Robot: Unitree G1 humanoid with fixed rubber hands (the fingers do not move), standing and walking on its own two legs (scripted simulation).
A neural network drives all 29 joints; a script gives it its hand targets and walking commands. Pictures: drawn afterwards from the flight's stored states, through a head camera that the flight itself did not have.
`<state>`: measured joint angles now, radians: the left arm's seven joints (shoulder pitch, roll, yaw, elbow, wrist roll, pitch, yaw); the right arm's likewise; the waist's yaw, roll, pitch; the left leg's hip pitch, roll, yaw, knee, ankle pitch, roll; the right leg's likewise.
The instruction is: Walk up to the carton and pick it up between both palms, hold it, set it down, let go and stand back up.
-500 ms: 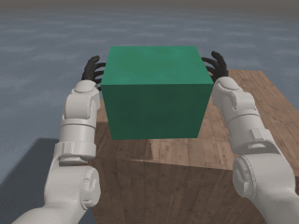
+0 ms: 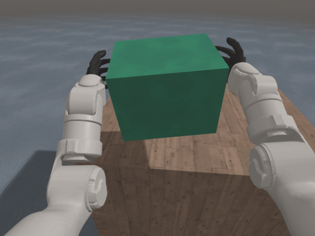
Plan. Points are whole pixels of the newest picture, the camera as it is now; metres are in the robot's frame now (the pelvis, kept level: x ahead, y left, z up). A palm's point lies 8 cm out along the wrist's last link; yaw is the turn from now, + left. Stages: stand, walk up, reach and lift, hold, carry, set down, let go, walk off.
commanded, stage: reach and lift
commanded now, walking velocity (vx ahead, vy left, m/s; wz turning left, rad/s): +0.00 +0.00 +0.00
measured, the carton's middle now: (165, 86) +0.41 -0.01 +0.25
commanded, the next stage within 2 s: hold in 0.14 s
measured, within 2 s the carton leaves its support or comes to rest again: neither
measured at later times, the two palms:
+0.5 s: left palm (87, 81) +0.36 +0.17 +0.29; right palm (234, 69) +0.37 -0.16 +0.31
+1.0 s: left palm (93, 79) +0.38 +0.16 +0.28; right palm (230, 73) +0.39 -0.17 +0.29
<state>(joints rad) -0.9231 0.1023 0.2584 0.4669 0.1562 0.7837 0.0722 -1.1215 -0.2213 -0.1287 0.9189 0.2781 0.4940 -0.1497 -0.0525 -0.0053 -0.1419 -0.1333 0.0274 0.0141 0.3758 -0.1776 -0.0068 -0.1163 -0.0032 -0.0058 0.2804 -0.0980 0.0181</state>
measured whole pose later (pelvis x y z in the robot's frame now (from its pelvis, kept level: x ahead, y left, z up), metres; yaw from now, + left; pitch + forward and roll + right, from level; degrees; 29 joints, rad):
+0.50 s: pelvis +0.00 +0.00 +0.00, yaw +0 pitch -5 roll -1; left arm -0.88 0.11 0.27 0.35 0.18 0.88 0.03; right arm -1.09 -0.23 -0.06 0.77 0.38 0.63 -0.23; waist -0.06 0.01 -0.16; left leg -0.13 0.03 0.00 0.40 -0.19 -0.01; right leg -0.10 0.00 -0.01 0.28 -0.10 0.02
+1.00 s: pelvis +0.01 +0.00 +0.00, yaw +0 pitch -3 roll -1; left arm -0.92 0.12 0.27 0.38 0.19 0.92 0.03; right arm -1.10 -0.24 0.00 0.84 0.36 0.61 -0.20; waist -0.06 0.01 -0.14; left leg -0.13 0.03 0.00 0.37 -0.19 -0.01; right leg -0.12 0.00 -0.01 0.29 -0.11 0.02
